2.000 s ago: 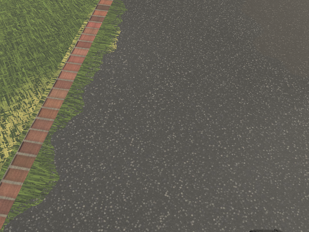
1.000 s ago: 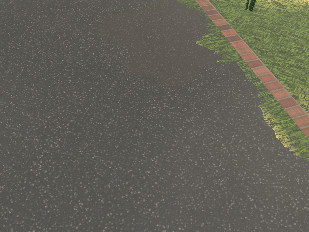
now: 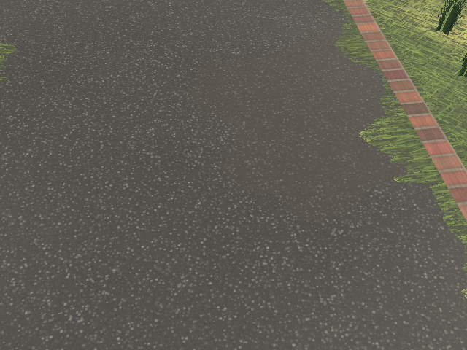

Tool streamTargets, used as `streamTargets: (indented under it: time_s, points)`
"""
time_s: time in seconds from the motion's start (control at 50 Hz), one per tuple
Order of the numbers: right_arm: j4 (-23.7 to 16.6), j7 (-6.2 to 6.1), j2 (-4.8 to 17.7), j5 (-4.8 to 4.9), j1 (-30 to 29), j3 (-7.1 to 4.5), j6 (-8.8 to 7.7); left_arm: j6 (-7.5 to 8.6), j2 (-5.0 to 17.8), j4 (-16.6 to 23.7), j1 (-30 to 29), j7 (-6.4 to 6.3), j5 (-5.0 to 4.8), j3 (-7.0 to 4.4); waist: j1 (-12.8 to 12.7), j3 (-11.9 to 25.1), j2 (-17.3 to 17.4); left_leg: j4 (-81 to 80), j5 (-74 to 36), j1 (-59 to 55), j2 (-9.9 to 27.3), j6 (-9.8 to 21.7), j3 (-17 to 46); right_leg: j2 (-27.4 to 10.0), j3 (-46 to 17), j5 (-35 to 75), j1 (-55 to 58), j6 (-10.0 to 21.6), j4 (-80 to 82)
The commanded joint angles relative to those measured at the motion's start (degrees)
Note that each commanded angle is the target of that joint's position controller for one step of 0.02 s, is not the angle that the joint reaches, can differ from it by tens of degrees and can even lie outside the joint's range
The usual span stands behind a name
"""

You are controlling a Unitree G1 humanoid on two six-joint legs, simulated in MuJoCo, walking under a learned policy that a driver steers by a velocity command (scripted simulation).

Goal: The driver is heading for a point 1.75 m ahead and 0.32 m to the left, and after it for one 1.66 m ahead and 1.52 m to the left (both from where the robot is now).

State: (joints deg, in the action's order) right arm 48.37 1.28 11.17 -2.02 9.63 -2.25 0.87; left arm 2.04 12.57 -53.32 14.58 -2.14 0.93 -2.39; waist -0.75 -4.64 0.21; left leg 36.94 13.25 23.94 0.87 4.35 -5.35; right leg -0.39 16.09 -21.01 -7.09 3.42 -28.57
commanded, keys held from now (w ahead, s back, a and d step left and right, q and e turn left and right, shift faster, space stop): q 0.38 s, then no key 0.36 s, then w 0.26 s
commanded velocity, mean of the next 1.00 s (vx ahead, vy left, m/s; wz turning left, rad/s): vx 0.07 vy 0.00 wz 0.34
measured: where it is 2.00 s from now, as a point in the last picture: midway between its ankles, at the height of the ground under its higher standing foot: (213, 320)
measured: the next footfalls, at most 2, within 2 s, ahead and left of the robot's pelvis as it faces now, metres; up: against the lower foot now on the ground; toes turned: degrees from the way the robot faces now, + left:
left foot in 0.02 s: +0.11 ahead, +0.08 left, +0.00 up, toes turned +5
right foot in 0.52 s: +0.09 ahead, -0.11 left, +0.00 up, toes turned +19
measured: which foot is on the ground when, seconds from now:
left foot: up 0.00-0.00, down 0.02-0.52, up 0.54-0.84, down 0.86-1.00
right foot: down 0.00-0.04, up 0.06-0.50, down 0.52-0.88, up 0.90-1.00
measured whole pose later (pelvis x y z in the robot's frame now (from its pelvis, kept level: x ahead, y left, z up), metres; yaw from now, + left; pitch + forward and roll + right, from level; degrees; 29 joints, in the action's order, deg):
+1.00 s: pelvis +0.05 -0.02 +0.01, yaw +19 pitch +0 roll +0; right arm 54.7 -0.8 13.3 -1.4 20.0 -2.2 -1.6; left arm 0.4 14.9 -49.5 14.1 1.1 1.5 -3.1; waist 1.2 -0.2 -1.6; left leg 17.4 16.3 1.0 -2.7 3.2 2.5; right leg 0.4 1.8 -21.8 -22.1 3.1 -47.5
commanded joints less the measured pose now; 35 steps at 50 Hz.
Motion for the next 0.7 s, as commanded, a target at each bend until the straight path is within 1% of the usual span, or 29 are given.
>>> streamTargets:
  time_s: [0.02, 0.04, 0.06, 0.08, 0.1, 0.12, 0.14, 0.16, 0.18, 0.22, 0.26, 0.32, 0.38, 0.44, 0.46, 0.48, 0.5, 0.52, 0.54, 0.56, 0.58, 0.6, 0.62, 0.64, 0.66, 0.7]
  points:
    - [-1.94, -0.74, 7.58, -0.22, 8.88, -2.42, -1.78, -1.08, 9.5, 1.86, 4.06, -0.41, 0.19, -2.69, 3.8, 9.03, 1.87, -10.83, -13.0, -11.86, 1.03, 3.96, 4.92, -12.87, -4.42, 39.03, -0.06, 1.39, -16.45]
    - [-2.51, -1.46, 15.4, -0.29, 11.77, -4.42, -2.24, -1.38, 6.9, 4.81, 5.08, -0.07, 0.42, -2.16, 3.19, 12.65, 13.42, -10.66, -43.06, -22.15, 15.94, 9.96, 24.18, -5.12, -2.55, 6.42, -13.55, -2.17, -32.98]
    - [-1.97, -1.61, 17.33, 1.99, 13.89, -5.36, -1.17, -2.46, 5.25, 6.91, 2.17, 0.03, 0.1, -1.58, 5.09, 17.76, 15.89, -15.15, -45.77, -25.29, 22.22, 19.81, 36.38, 3.62, -11.32, -19.45, -22.85, -3.72, -42.6]
    - [-2.49, -1.6, 15.91, 2.53, 12.32, -5.16, -0.39, -3.07, 6.04, 6.85, 0.29, 0.19, 0.48, -1.55, 4.49, 14.46, 6.74, -17.14, -33.65, -22.26, 20.59, 19.32, 32.37, 0.23, -16.24, -16.51, -25.08, -4.29, -45.62]
    - [-3.15, -1.98, 13.04, 2.04, 7.98, -4.38, 0.27, -2.94, 5.8, 7.21, -2.24, 0.39, 0.01, -1.63, 3.3, 8.38, 3.83, -18.81, -24.36, -16.73, 17.26, 17.02, 28.29, -0.82, -16.86, -11.3, -26.69, -4.49, -44.31]
    - [-3.74, -2.29, 10.79, 1.72, 4.39, -3.63, 0.85, -2.66, 6.02, 7.21, -3.37, 0.28, -0.14, -1.8, 1.57, 4.59, 1.92, -20.23, -19.3, -12.48, 13.41, 13.61, 24.58, -2.02, -17.4, -6.76, -26.28, -4.79, -39.81]
    - [-4.49, -2.5, 9.63, 1.95, 2.04, -3.33, 1.03, -2.8, 6.71, 7.36, -3.03, 0.23, 0.63, -2.03, 0.43, 4.04, 3.24, -20.6, -17.08, -10.53, 10.51, 11.42, 21.95, -2.46, -17.5, -3.79, -24.65, -5.07, -36.57]
    - [-4.95, -2.36, 9.27, 1.53, 1.25, -3.21, 0.95, -3.25, 6.31, 6.72, -1.53, 0.33, 1.22, -1.99, 0.04, 5.54, 4.01, -20.21, -18.82, -10.23, 8.91, 10.69, 20.51, -1.48, -16.81, -2.3, -22.91, -5.29, -36.39]
    - [-4.95, -2.07, 9.74, 1.4, 1.96, -3.35, 0.62, -3.66, 5.83, 6.66, -0.64, 0.44, 1.17, -1.91, -0.03, 7.13, 3.64, -19.74, -20.67, -10.86, 8.42, 10.44, 20.23, -0.95, -16.91, -1.81, -22.07, -5.52, -35.58]
    - [-4.78, -1.67, 11.43, 1.34, 3.15, -3.89, 0.08, -4.13, 5.17, 7.22, -0.75, 0.44, 0.53, -1.72, 0.2, 8.58, 3.33, -19.7, -18.81, -11.84, 7.89, 10.08, 20.9, -0.63, -17.36, -1.77, -21.73, -5.99, -31.86]
    - [-4.85, -1.61, 12.33, 1.14, 3.99, -4.22, 0.25, -4.43, 5.34, 8.27, -2.65, 0.22, 0.36, -1.65, 1.23, 8.4, 4.98, -20.65, -11.25, -12.24, 7.61, 9.87, 23.06, -0.45, -17.83, -1.87, -22.3, -6.32, -27.93]
    - [-5.33, -1.45, 12.84, 0.82, 4.45, -4.5, 0.84, -4.51, 5.99, 9.72, -5.05, 0.09, 0.19, -1.62, 2.47, 7.69, 6.69, -22.09, -0.36, -11.66, 7.45, 9.7, 26.81, 0.12, -18.51, -1.84, -21.81, -6.26, -23.03]
    - [-5.89, -1.12, 13.37, 0.51, 3.89, -4.83, 1.19, -3.97, 6.1, 10.65, -5.58, -0.07, -0.24, -1.42, 2.82, 7.66, 7.0, -21.66, 0.8, -10.69, 7.25, 9.27, 29.52, 1.38, -18.67, -2.55, -18.63, -5.54, -18.21]
    - [-6.23, -0.86, 12.66, 0.37, 2.24, -4.61, 1.4, -3.26, 6.16, 10.19, -1.99, -0.33, -0.8, -1.23, 1.98, 8.78, 7.96, -20.29, -3.53, -9.57, 7.13, 7.87, 30.33, 2.57, -17.48, -3.16, -11.93, -3.81, -11.03]
    - [-6.11, -0.88, 12.41, 0.55, 1.78, -4.49, 1.58, -3.02, 5.96, 9.84, -0.12, -0.44, -0.9, -1.15, 1.19, 8.79, 7.9, -19.47, -4.61, -8.65, 6.74, 6.9, 30.52, 3.06, -16.9, -1.77, -8.72, -2.99, -6.33]
    - [-6.01, -1.05, 12.14, 1.02, 1.14, -4.34, 1.82, -2.71, 5.56, 9.25, 2.36, -0.55, -0.81, -1.04, -0.22, 8.58, 7.34, -18.17, -3.79, -6.61, 5.62, 5.17, 30.12, 3.39, -16.25, 2.05, -4.1, -2.02, 1.19]
    - [-5.94, -1.38, 11.09, 1.48, 1.56, -3.95, 1.85, -2.3, 6.41, 9.13, 3.35, -0.8, -0.39, -1.18, -0.63, 7.68, 5.09, -16.13, 0.78, -3.41, 3.31, 2.39, 28.87, 1.38, -18.35, 4.37, -0.1, -0.93, 9.06]
    - [-6.14, -1.62, 7.76, 1.77, 4.21, -3.04, 1.7, -1.97, 10.44, 10.25, 2.08, -1.12, 0.75, -1.73, 1.26, 7.56, -5.91, -6.42, 10.29, 0.83, -2.11, -0.8, 22.91, -10.69, -31.71, -1.94, 1.78, 1.59, 17.08]
    - [-6.95, -2.05, 8.32, 1.84, 2.82, -3.3, 1.25, -2.01, 15.2, 12.31, -3.1, -0.71, 1.03, -2.58, 1.49, 3.8, -13.6, 3.03, 16.31, 7.44, -12.12, -2.5, 11.7, -21.05, -45.19, 1.71, -4.06, 7.35, 20.57]
    - [-6.41, -2.03, 11.07, 0.12, 1.81, -3.9, 1.13, -1.83, 12.64, 11.62, -2.59, -0.4, 1.43, -2.2, 1.14, 3.26, -8.74, 13.09, 16.69, 2.59, -8.33, -2.86, 14.51, -21.22, -43.09, 8.61, -9.58, 10.59, 18.36]
    - [-5.14, -1.63, 10.98, 0.57, 3.71, -4.12, 1.14, -1.52, 9.24, 11.82, -5.7, -0.14, 0.75, -1.2, 3.68, 3.16, -5.84, 17.34, 13.3, 0.73, -8.19, -2.93, 15.13, -17.11, -37.11, 13.32, -10.31, 9.68, 16.84]
    - [-3.86, -1.41, 10.58, 0.73, 5.55, -4.06, 1.33, -1.37, 7.98, 12.09, -7.86, 0.07, 0.44, -0.86, 4.83, 2.92, -5.52, 20.05, 10.46, 0.18, -8.15, -3.49, 14.51, -13.39, -31.53, 17.94, -9.59, 7.82, 15.36]
    - [-3.15, -1.25, 10.24, 0.55, 6.46, -3.95, 1.56, -1.17, 7.67, 12.24, -8.19, -0.01, 0.26, -0.71, 4.8, 4.01, -7.52, 21.53, 9.26, 0.68, -8.06, -4.05, 13.94, -11.36, -28.49, 21.98, -6.83, 6.91, 14.24]
    - [-2.57, -1.14, 9.82, 0.45, 6.91, -3.71, 1.72, -1.02, 7.21, 12.04, -7.3, -0.04, 0.13, -0.52, 4.14, 4.62, -8.26, 21.19, 9.62, 1.12, -7.94, -4.87, 13.39, -10.4, -26.56, 27.81, -4.05, 6.96, 12.79]
    - [-2.42, -1.16, 9.16, 0.59, 5.97, -3.35, 1.86, -0.97, 6.96, 11.35, -5.54, 0.02, 0.07, -0.4, 3.08, 5.1, -7.9, 19.12, 10.06, 1.15, -7.54, -5.66, 12.81, -10.11, -25.49, 31.57, -1.65, 7.13, 11.68]
    - [-2.6, -1.39, 7.51, 1.11, 3.25, -2.37, 2.06, -0.86, 7.17, 9.71, -2.4, 0.0, 0.0, -0.33, 1.14, 5.79, -7.93, 11.43, 10.96, 0.22, -5.89, -6.82, 11.4, -10.45, -25.14, 35.58, 3.05, 7.55, 9.85]
Velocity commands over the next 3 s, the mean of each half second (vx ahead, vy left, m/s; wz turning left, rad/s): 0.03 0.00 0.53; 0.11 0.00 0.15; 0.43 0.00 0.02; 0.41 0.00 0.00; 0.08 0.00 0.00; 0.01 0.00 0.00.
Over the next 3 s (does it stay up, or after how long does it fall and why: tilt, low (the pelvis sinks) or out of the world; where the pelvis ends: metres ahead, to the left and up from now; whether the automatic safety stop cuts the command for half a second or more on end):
stays up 0.60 0.11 0.01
